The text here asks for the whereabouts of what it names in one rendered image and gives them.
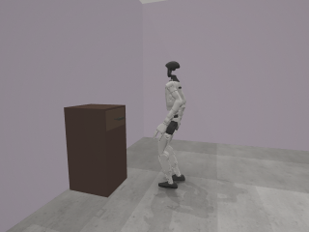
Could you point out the robot right upper arm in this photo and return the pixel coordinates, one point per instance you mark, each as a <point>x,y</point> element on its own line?
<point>183,97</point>

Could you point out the robot right forearm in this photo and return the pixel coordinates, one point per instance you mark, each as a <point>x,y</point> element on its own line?
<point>181,111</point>

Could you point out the robot left shin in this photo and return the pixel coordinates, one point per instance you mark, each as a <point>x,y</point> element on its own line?
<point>165,164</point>

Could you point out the drawer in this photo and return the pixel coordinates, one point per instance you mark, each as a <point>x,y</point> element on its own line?
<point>111,115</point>

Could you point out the handle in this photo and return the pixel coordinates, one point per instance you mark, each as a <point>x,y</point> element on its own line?
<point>119,118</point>

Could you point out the robot left forearm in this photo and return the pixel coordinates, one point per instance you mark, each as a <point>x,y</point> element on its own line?
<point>174,110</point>

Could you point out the robot left upper arm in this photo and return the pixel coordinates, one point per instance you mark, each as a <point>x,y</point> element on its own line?
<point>171,87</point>

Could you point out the left robot thigh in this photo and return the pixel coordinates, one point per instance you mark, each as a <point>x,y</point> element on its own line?
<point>161,145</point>

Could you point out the cabinet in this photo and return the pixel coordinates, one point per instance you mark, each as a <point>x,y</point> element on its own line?
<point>96,157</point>

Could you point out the left robot hand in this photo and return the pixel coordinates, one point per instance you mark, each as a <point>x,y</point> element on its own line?
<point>162,129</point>

